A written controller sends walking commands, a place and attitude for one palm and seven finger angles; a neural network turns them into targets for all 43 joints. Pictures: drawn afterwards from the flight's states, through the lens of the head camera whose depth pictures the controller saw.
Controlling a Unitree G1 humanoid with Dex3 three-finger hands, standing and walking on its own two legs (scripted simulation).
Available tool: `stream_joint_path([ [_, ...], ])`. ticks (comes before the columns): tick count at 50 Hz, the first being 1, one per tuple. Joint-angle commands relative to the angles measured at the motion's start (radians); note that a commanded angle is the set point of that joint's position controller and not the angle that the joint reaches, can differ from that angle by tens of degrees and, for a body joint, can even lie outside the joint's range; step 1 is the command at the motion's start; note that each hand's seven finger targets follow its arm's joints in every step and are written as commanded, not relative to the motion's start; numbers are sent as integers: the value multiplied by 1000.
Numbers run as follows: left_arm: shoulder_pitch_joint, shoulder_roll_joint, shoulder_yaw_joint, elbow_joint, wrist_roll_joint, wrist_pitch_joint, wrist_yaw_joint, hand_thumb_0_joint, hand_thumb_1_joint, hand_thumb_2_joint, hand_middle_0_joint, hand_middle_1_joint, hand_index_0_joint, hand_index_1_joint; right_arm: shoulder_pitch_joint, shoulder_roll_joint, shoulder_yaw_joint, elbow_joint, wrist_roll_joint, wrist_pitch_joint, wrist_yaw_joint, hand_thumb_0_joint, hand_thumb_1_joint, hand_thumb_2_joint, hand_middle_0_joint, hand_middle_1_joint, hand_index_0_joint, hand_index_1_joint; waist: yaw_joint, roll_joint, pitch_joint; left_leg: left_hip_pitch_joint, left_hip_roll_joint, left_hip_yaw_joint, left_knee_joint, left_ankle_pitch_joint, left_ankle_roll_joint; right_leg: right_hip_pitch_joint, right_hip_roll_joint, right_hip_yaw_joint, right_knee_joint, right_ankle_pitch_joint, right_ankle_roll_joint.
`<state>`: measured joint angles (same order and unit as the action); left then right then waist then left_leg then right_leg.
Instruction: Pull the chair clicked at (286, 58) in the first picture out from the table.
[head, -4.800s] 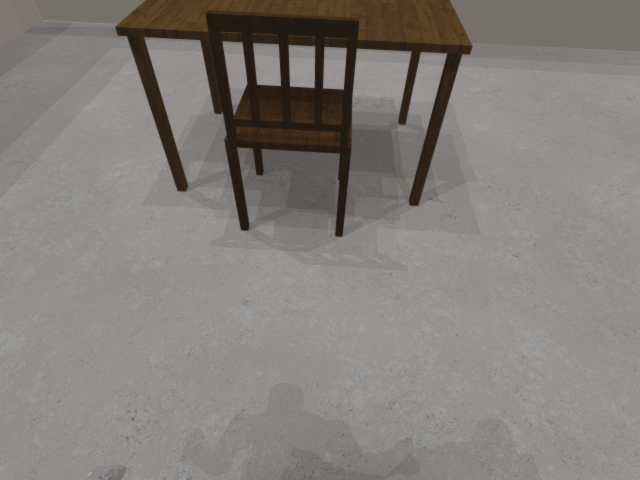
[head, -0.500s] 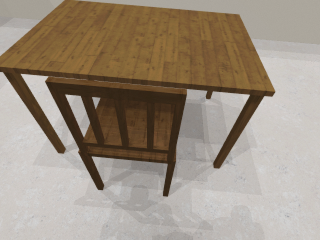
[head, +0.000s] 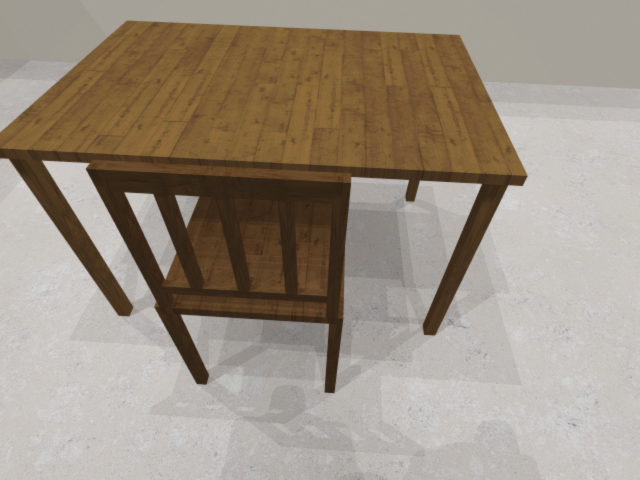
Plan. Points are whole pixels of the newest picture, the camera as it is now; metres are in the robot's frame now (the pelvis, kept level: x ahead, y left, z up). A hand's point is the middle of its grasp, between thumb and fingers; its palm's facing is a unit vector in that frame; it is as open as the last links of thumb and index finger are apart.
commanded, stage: come to a stop and stand still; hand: left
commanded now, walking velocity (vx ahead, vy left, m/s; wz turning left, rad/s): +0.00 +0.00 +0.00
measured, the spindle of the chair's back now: (235, 246) +0.54 +0.20 -0.09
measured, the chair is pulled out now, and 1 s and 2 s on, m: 0.00 0.00 0.00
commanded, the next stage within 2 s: look again from close up in 0.10 s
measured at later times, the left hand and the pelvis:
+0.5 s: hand out of the picture +0.05 +0.21 -0.18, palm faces +0.04 -0.97 -0.23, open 7.4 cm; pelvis +0.02 +0.02 -0.01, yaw +1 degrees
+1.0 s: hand out of the picture -0.01 +0.22 -0.18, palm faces +0.01 -0.98 -0.19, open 7.4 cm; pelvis +0.00 +0.05 +0.00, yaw +0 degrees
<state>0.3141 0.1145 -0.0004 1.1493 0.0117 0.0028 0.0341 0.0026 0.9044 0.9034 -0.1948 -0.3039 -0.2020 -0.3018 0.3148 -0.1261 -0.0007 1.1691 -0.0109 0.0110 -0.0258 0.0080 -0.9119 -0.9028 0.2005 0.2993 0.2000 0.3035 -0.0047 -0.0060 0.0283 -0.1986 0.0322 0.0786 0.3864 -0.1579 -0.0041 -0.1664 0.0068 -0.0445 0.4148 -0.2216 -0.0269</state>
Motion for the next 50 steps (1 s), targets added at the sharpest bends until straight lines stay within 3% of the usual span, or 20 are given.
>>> stream_joint_path([
  [1, 65, 99, 18, -29, -5, -15, 7, 0, 900, 900, -200, -300, -200, -300, 56, -71, -12, -25, -1, -14, -7, 0, -900, -900, 200, 300, 200, 300, 1, 1, 82, 4, 61, -94, -72, -93, 15, -129, -111, 137, -147, -134, -4],
  [9, 82, 82, 16, -26, -6, -19, 8, 0, 900, 900, -200, -300, -200, -300, 81, -57, -14, -19, 0, -20, -11, 0, -900, -900, 200, 300, 200, 300, 2, 3, 72, 7, 66, -97, -69, -72, 17, -122, -105, 130, -128, -90, -5],
  [10, 3, 297, 5, -133, 8, -42, 8, 0, 900, 900, -200, -300, -200, -300, -4, -191, -45, -157, -29, -19, 8, 0, -900, -900, 200, 300, 200, 300, -42, 74, 131, -51, -7, -107, -29, -31, 25, -143, -64, 85, -34, -74, -37],
  [11, 38, 219, 27, -138, 7, -32, 17, 0, 900, 900, -200, -300, -200, -300, -32, -167, -62, -159, -20, -34, 0, 0, -900, -900, 200, 300, 200, 300, 9, 76, 50, -89, 68, -110, 46, -168, 22, -153, -112, 109, -23, -180, -30],
  [12, 47, 188, 15, -145, 14, -36, 16, 0, 900, 900, -200, -300, -200, -300, -10, -131, -58, -163, -15, -33, -2, 0, -900, -900, 200, 300, 200, 300, -9, 47, -36, -82, 41, -110, 100, -136, 23, -118, -134, 144, -42, -144, -40],
  [13, 54, 166, 17, -153, 12, -37, 17, 0, 900, 900, -200, -300, -200, -300, 18, -102, -56, -164, -13, -28, -4, 0, -900, -900, 200, 300, 200, 300, -16, -27, -64, -73, 23, -90, 163, -125, 17, -139, -164, 180, -77, -181, -47],
  [15, 31, 161, 15, -176, 9, -36, 21, 0, 900, 900, -200, -300, -200, -300, 54, -79, -44, -174, -17, -18, 3, 0, -900, -900, 200, 300, 200, 300, -28, -148, -29, -82, 7, -71, 209, -112, 17, -171, -188, 220, -115, -224, -62],
  [17, -3, 179, 28, -194, 11, -37, 22, 0, 900, 900, -200, -300, -200, -300, 48, -102, -52, -180, -12, -25, 5, 0, -900, -900, 200, 300, 200, 300, -38, -80, 26, -78, 24, -78, 195, -66, 22, -224, -169, 176, -83, -179, -60],
  [19, 9, 184, 31, -203, 10, -36, 19, 0, 900, 900, -200, -300, -200, -300, 35, -123, -54, -187, -8, -38, 2, 0, -900, -900, 200, 300, 200, 300, -20, -3, 20, -81, 47, -99, 135, 18, 32, -165, -122, 124, -2, -24, -39],
  [20, 37, 156, 23, -199, 11, -32, 21, 0, 900, 900, -200, -300, -200, -300, 29, -110, -41, -186, -9, -40, 3, 0, -900, -900, 200, 300, 200, 300, -6, 29, 9, -70, 65, -112, 117, 96, 41, -127, -102, 99, 33, 66, -28],
  [22, 47, 175, 28, -200, 9, -30, 19, 0, 900, 900, -200, -300, -200, -300, 7, -150, -47, -194, -6, -45, -2, 0, -900, -900, 200, 300, 200, 300, 3, 72, -7, -54, 87, -132, 101, 216, 52, -95, -85, 64, 72, 109, -11],
  [25, 59, 168, 22, -204, 8, -24, 18, 0, 900, 900, -200, -300, -200, -300, -21, -161, -41, -200, -8, -43, -3, 0, -900, -900, 200, 300, 200, 300, 13, 47, -20, -31, 92, -126, 98, 261, 58, -64, -82, 63, 69, 135, -3],
  [32, 26, 186, 19, -211, 9, -16, 11, 0, 900, 900, -200, -300, -200, -300, -82, -178, -36, -206, -7, -31, 7, 0, -900, -900, 200, 300, 200, 300, 5, 22, 17, -42, 76, -122, 26, 37, 49, -78, -94, 77, 20, 49, 11],
  [40, 41, 178, 13, -183, 10, -18, 9, 0, 900, 900, -200, -300, -200, -300, -87, -176, -30, -178, -1, -32, 11, 0, -900, -900, 200, 300, 200, 300, 4, 16, 5, -6, 76, -120, -18, 20, 48, -60, -102, 75, -7, 62, 20],
  [50, 89, 143, 7, -110, 10, -18, 11, 0, 900, 900, -200, -300, -200, -300, -46, -163, -29, -116, 5, -28, 9, 0, -900, -900, 200, 300, 200, 300, 5, 17, 41, -24, 83, -145, -111, -126, 48, -49, -104, 60, -28, 18, 27],
])
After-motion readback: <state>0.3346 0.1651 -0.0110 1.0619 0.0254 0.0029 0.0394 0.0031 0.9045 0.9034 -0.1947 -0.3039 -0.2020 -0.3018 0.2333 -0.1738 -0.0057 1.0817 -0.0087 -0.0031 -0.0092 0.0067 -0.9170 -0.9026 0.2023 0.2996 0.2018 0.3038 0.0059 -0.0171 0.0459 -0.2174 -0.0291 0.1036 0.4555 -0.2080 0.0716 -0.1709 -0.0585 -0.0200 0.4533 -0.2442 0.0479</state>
